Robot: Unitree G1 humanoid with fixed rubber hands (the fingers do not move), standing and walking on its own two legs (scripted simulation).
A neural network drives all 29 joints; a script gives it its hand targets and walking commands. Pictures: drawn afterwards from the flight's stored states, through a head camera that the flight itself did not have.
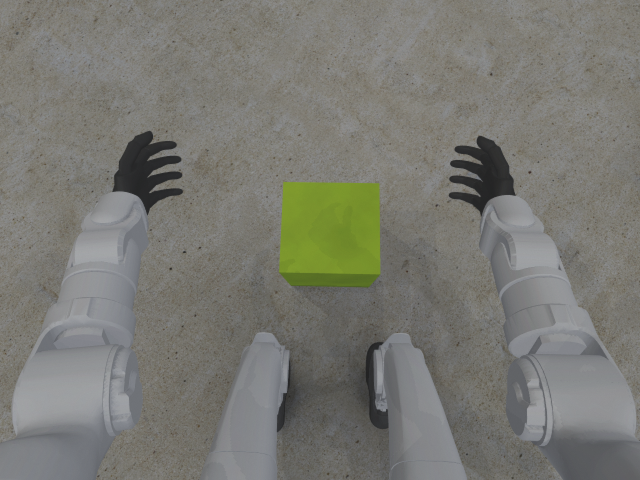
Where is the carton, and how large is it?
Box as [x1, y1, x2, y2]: [279, 182, 379, 286]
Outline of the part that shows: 283,182 279,272 291,285 369,286 379,274 378,183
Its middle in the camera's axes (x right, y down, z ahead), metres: +0.02 -0.01 +0.95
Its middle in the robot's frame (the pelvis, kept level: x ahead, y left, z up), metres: +0.48 +0.02 -0.53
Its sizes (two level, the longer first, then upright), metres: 0.210 0.200 0.250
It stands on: the floor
